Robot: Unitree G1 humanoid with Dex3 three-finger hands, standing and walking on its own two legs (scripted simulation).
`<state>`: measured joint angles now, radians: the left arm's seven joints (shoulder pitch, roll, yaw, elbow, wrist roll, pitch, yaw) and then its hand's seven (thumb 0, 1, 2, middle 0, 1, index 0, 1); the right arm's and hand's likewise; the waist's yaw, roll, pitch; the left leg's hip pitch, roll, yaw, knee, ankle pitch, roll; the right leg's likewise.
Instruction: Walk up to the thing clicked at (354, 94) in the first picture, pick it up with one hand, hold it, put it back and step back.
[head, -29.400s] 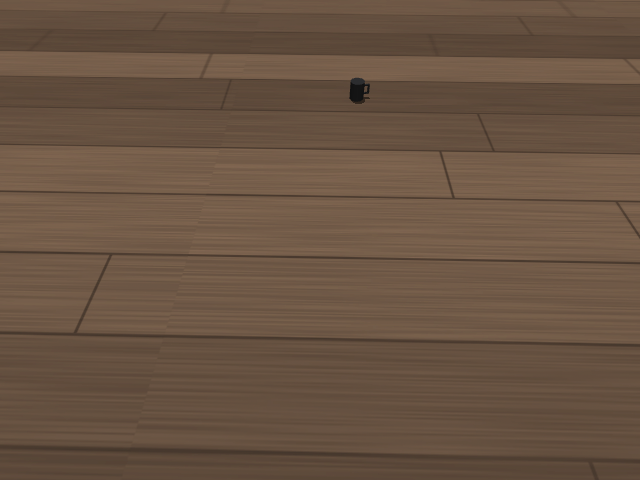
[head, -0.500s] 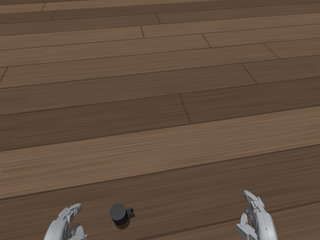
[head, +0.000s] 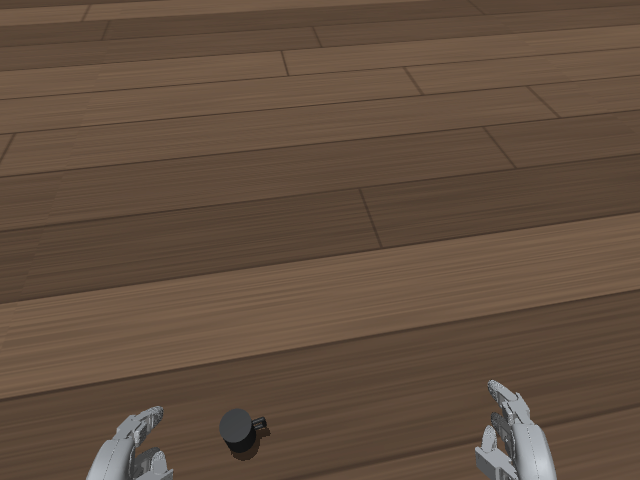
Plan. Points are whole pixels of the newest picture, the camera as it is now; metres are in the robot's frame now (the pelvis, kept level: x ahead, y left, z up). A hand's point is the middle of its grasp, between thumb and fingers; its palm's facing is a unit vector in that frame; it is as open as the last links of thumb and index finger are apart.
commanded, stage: home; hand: left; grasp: from above
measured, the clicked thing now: (244, 428) +0.38 +0.19 -0.66
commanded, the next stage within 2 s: stand in 0.04 s
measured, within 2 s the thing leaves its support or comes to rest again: neither
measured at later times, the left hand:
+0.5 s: hand out of the picture +0.08 +0.24 -0.11, palm faces +0.05 -0.94 -0.33, open 7.4 cm
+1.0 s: hand out of the picture +0.03 +0.24 -0.10, palm faces +0.06 -0.94 -0.33, open 7.4 cm
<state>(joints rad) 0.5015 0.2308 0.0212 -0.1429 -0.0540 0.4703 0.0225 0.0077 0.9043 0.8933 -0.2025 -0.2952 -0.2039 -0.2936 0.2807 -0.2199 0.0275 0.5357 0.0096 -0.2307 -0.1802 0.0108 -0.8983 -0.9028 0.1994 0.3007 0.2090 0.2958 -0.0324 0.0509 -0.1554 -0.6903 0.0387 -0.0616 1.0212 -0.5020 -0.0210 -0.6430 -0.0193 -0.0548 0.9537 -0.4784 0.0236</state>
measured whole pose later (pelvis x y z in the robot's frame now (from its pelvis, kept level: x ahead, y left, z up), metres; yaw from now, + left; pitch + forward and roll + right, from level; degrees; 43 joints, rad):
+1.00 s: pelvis -0.01 +0.00 +0.06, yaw +1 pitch -5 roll +0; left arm 0.16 0.29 0.04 1.14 0.03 0.01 0.03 0.00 0.90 0.89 -0.21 -0.30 -0.21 -0.30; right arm 0.15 -0.29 -0.03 1.10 -0.02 0.00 -0.02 0.00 -0.90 -0.90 0.20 0.30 0.21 0.30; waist 0.02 0.02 0.06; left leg -0.12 0.00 -0.04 0.41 -0.21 -0.01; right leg -0.09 -0.05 -0.05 0.38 -0.21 0.03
